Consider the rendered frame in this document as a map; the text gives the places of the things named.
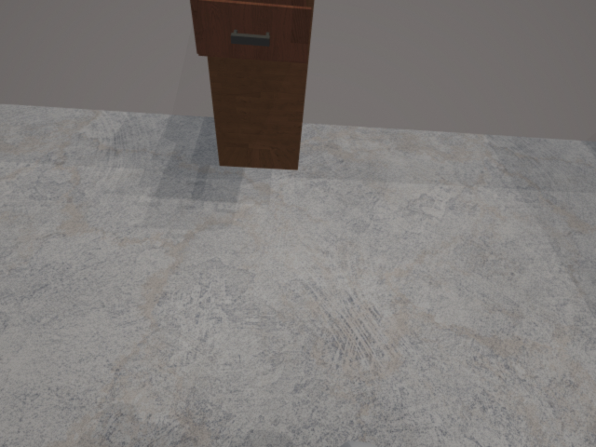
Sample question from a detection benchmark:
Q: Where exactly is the handle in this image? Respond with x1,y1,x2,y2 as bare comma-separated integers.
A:
231,30,270,47

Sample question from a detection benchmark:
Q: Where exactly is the cabinet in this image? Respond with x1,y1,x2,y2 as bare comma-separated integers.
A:
208,0,314,170

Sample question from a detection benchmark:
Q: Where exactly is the drawer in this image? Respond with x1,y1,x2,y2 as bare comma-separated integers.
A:
190,0,311,63

